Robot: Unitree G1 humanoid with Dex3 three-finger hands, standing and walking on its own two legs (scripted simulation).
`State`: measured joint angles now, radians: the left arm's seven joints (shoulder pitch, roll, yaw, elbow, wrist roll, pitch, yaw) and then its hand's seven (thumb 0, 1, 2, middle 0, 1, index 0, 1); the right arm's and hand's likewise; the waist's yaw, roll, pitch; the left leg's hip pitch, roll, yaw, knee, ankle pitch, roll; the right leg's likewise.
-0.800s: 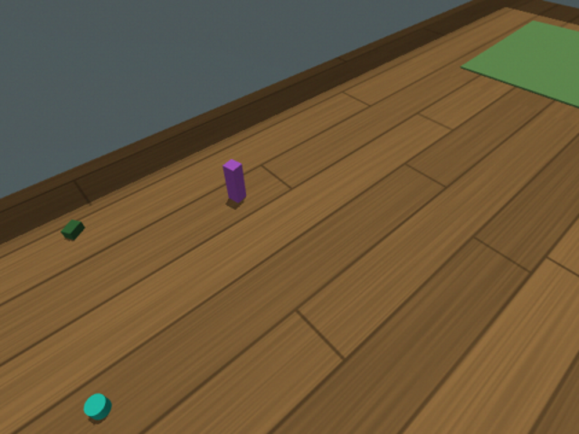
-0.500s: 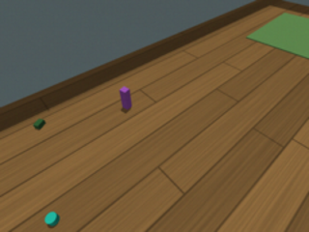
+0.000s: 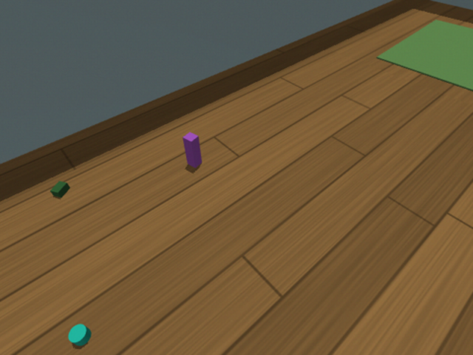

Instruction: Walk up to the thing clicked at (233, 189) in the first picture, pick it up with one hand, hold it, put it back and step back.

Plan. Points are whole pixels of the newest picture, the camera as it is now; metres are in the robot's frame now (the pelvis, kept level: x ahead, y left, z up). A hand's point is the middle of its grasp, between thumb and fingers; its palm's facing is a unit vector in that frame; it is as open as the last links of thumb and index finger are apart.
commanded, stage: stand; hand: left
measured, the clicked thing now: (192, 150) +1.36 +0.26 -0.68
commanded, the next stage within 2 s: walk up in 0.32 s
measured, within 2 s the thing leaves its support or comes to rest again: neither
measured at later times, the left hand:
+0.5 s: hand out of the picture +0.09 +0.27 -0.15, palm faces -0.03 -0.93 -0.37, open 7.4 cm
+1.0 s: hand (117, 345) +0.21 +0.26 -0.18, palm faces +0.02 -0.94 -0.35, open 7.4 cm
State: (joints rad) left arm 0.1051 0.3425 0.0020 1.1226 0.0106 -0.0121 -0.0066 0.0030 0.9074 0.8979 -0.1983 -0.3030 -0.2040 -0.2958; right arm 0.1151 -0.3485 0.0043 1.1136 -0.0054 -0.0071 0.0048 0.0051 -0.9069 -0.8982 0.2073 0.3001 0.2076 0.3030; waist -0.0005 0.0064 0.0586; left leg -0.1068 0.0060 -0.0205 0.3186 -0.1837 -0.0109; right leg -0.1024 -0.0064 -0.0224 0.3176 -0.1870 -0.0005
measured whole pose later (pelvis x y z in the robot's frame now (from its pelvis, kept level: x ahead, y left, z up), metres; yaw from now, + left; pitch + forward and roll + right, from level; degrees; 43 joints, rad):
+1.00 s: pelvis +0.20 -0.01 -0.03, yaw +2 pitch -4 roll +0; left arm 0.33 0.39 0.03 0.92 -0.01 -0.04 -0.03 0.01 0.91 0.90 -0.20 -0.30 -0.20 -0.30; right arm 0.16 -0.37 -0.08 0.82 -0.02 -0.05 0.08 0.01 -0.91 -0.90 0.21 0.30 0.21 0.30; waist 0.02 -0.01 0.12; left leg -0.39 -0.02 0.07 0.62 -0.17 0.08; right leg -0.15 0.02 0.02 1.08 -0.49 -0.05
